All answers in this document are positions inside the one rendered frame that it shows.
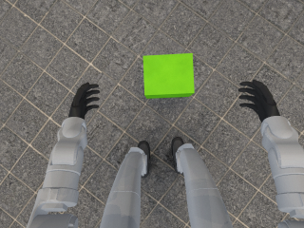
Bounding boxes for left robot hand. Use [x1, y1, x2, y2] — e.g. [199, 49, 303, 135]
[68, 82, 100, 119]

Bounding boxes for robot right forearm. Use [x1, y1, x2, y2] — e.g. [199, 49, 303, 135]
[260, 116, 304, 219]

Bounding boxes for robot left foot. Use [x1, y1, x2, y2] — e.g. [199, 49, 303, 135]
[137, 141, 150, 178]

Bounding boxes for right robot hand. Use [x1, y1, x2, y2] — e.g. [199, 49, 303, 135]
[238, 80, 280, 122]

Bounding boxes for right robot shin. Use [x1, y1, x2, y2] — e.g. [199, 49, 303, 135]
[177, 143, 198, 152]

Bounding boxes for robot left upper arm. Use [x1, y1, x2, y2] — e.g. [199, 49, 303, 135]
[29, 214, 79, 228]

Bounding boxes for robot left forearm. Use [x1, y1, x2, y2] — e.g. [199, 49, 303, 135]
[26, 117, 87, 228]

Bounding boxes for carton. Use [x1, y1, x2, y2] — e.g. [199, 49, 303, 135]
[142, 53, 195, 99]

